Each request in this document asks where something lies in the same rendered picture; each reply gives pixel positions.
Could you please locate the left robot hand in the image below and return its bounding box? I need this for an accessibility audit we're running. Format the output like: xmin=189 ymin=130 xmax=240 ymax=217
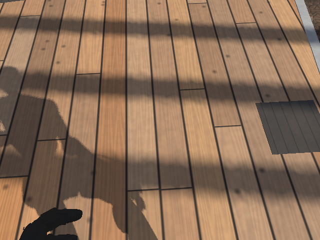
xmin=19 ymin=207 xmax=83 ymax=240

